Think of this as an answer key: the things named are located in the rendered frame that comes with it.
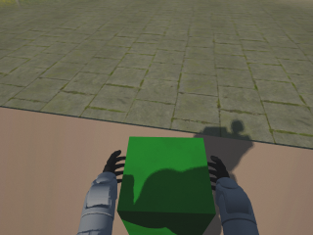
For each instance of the carton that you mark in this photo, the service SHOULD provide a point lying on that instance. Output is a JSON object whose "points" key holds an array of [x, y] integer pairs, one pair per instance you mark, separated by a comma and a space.
{"points": [[165, 187]]}

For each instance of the left robot hand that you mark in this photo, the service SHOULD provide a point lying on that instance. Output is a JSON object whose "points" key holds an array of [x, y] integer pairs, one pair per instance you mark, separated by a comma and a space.
{"points": [[111, 165]]}

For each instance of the robot right forearm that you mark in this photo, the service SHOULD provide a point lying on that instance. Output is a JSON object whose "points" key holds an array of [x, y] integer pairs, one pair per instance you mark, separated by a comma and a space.
{"points": [[236, 212]]}

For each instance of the right robot hand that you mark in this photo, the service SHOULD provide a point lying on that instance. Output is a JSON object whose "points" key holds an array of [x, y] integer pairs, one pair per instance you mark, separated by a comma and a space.
{"points": [[219, 172]]}

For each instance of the robot left forearm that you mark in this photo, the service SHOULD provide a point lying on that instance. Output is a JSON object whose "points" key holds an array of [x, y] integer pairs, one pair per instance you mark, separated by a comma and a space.
{"points": [[99, 206]]}

